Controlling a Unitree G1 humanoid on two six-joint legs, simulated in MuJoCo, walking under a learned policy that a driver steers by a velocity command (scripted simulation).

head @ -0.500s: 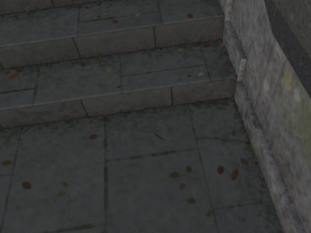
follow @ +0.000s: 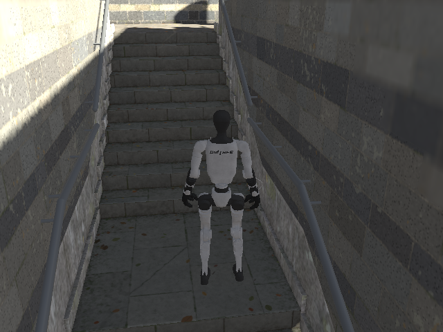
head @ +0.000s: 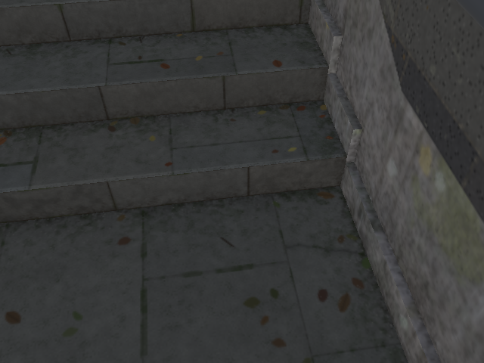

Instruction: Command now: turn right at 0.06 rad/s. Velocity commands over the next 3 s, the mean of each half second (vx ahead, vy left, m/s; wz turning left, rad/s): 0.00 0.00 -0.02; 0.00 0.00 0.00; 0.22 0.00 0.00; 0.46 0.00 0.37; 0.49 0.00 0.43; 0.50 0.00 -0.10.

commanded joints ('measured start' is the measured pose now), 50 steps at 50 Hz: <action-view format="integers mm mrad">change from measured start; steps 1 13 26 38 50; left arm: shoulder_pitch -39 -4 0 18 45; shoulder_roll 69 68 69 78 84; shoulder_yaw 14 -1 -3 -8 -16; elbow -56 29 123 205 266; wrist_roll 7 -3 -9 -12 -13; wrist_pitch -18 -7 -4 16 21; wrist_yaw -8 6 21 47 59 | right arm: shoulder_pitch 8 37 50 26 24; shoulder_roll -114 -95 -97 -99 -100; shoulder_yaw -28 -17 -11 1 7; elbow -44 30 105 156 200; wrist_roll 8 18 18 32 33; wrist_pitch -17 -21 -12 -37 -18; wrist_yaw -10 -1 -10 4 14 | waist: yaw -4 11 2 4 -6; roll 3 10 16 10 29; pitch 0 -3 4 17 3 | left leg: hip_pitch -40 -51 -47 -54 3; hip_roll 50 37 34 37 47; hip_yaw -62 -46 -50 -47 -54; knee -107 -63 -78 -106 -112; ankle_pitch -75 73 99 73 233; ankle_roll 12 22 32 42 52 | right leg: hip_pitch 2 52 79 104 86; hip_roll -27 -25 -23 -17 -28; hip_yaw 35 16 8 2 3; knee -88 -42 -41 -60 -70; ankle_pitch -33 69 124 97 150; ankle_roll -22 -1 28 47 52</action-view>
